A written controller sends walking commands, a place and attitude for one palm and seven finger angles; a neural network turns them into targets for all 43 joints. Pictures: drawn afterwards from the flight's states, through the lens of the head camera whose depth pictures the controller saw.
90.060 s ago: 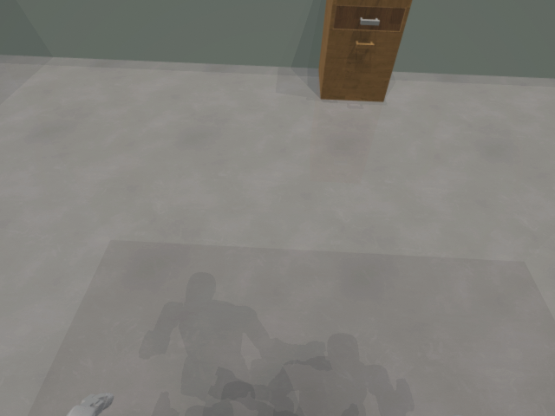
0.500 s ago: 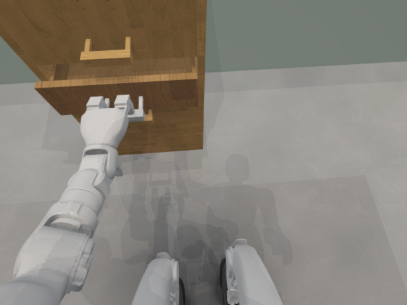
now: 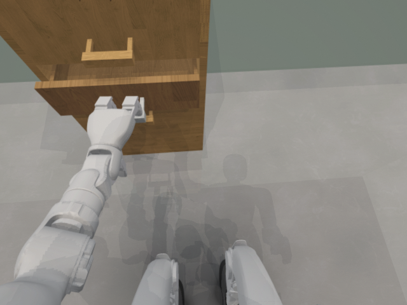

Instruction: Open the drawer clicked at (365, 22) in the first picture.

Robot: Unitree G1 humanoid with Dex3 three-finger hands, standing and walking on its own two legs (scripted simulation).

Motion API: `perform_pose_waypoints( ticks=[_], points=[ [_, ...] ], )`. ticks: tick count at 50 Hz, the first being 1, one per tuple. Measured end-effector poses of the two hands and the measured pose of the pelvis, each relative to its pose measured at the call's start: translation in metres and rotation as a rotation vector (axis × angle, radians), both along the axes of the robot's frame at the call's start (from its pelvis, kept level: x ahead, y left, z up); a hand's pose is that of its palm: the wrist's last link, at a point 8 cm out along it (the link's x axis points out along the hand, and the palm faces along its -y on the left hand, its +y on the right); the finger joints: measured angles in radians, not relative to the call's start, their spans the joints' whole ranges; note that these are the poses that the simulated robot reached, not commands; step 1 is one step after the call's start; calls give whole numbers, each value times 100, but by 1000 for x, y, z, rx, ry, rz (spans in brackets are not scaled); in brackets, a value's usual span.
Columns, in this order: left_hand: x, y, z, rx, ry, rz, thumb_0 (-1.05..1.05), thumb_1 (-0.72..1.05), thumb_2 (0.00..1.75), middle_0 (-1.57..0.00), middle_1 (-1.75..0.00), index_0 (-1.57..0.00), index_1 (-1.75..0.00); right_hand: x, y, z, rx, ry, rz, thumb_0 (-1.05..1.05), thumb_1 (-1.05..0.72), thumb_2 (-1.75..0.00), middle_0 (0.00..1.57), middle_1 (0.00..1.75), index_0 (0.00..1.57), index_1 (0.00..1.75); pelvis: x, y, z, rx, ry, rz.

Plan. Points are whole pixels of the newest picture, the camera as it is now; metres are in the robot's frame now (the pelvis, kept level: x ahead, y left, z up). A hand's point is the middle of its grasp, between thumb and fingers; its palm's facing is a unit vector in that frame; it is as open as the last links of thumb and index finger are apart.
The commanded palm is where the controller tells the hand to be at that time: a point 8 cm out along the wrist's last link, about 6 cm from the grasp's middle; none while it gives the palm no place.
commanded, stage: re-aim the fingers above the handle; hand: left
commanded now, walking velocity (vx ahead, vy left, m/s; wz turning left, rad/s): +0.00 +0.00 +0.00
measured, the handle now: (124, 110) +0.57 +0.17 -0.12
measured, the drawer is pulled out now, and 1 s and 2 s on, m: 0.07 0.07 0.06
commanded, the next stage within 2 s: lower the fingers behind the handle in 0.70 s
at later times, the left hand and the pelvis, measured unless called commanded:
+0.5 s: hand (126, 129) +0.48 +0.14 -0.04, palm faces +0.01 -0.07 -1.00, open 13.8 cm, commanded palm +0.45 +0.17 +0.00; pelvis +0.00 -0.01 +0.00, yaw +0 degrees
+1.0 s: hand (124, 126) +0.49 +0.15 -0.05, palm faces +0.08 -0.03 -1.00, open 13.8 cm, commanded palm +0.45 +0.16 -0.02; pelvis -0.01 -0.01 -0.01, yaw -1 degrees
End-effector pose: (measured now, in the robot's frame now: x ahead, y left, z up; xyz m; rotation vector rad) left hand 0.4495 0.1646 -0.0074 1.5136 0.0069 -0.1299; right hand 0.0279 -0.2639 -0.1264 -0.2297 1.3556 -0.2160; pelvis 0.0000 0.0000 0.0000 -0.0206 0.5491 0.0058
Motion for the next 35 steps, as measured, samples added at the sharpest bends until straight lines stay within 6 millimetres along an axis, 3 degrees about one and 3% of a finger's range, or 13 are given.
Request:
perform_pose_waypoints(
  ticks=[3,7,10,14,19,24,29,35],
  points=[
    [10,-7,10,-12,-90,-3,0,-48,30,-32,-120,-32,-120,4,-2,0,-8,-4,8,0,-91,-90,21,30,20,30,0,-1,-2,-3,4,0],
    [23,2,18,26,-162,95,0,-48,30,-32,-120,-32,-120,7,-4,-4,4,-6,1,0,-91,-90,20,30,20,30,-1,-2,-4,0,6,-13],
    [22,15,14,98,-107,175,0,-48,30,-31,-120,-31,-120,9,-2,-5,31,-7,-10,0,-91,-90,20,30,20,30,-1,-2,-1,5,0,-22],
    [5,24,2,120,46,211,0,-48,30,-31,-120,-31,-120,10,2,-3,57,-12,-24,0,-91,-90,20,30,20,30,1,-3,7,12,-12,-25],
    [-11,3,-1,21,119,77,0,-48,30,-32,-120,-31,-120,13,3,6,37,-30,-7,0,-91,-90,21,30,20,30,5,-5,13,14,-27,-11],
    [0,-16,13,-25,-57,-46,0,-49,30,-32,-120,-32,-120,16,-6,4,-5,-42,23,0,-91,-90,21,30,21,30,4,-8,3,6,-14,-3],
    [15,3,20,37,-208,90,0,-48,30,-32,-120,-32,-120,15,-12,-8,1,-28,17,0,-91,-90,20,30,20,30,-3,-8,-7,7,0,-15],
    [-3,30,1,146,12,249,0,-48,30,-31,-120,-31,-120,11,-4,-10,58,-17,-12,0,-91,-90,20,30,20,30,-6,-7,2,18,-13,-24]
  ],
)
